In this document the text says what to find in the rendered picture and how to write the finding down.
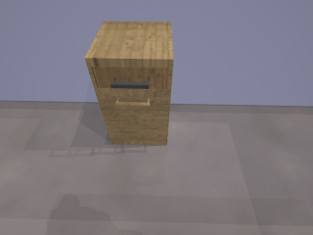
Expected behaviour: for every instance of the cabinet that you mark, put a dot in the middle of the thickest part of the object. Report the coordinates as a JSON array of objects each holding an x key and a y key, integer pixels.
[{"x": 134, "y": 45}]

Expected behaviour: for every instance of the handle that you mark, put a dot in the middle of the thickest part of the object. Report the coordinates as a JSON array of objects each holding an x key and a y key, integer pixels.
[
  {"x": 132, "y": 105},
  {"x": 130, "y": 85}
]

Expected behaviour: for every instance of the drawer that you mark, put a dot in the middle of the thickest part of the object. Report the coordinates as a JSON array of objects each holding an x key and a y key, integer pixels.
[{"x": 157, "y": 76}]

